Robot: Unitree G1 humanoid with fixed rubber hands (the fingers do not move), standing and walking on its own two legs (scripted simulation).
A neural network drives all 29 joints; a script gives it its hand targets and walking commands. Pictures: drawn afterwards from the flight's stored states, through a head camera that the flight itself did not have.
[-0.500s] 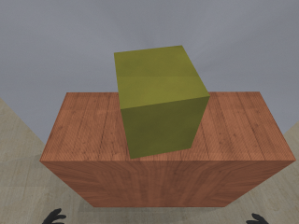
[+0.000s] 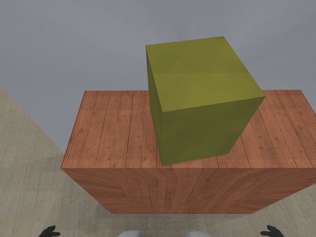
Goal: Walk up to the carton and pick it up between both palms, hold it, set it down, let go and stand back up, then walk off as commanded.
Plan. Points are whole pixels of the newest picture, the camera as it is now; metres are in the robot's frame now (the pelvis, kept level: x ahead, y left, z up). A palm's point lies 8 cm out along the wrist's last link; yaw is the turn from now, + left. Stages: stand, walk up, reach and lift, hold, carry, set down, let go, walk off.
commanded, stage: walk up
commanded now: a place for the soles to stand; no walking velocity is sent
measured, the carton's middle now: (190, 104) +0.43 -0.07 +0.07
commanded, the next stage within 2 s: none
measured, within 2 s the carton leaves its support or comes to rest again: neither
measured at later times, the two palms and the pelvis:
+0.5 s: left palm (53, 236) +0.13 +0.28 -0.09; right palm (299, 235) +0.14 -0.32 -0.07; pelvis +0.02 -0.02 +0.02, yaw +0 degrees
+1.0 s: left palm out of the picture +0.09 +0.28 -0.09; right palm out of the picture +0.09 -0.36 -0.09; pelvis +0.00 -0.04 +0.02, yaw +1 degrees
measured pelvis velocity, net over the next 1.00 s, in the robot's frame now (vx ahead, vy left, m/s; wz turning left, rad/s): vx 0.00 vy -0.04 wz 0.01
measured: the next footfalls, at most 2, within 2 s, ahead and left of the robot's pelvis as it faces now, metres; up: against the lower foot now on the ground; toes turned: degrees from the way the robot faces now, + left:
none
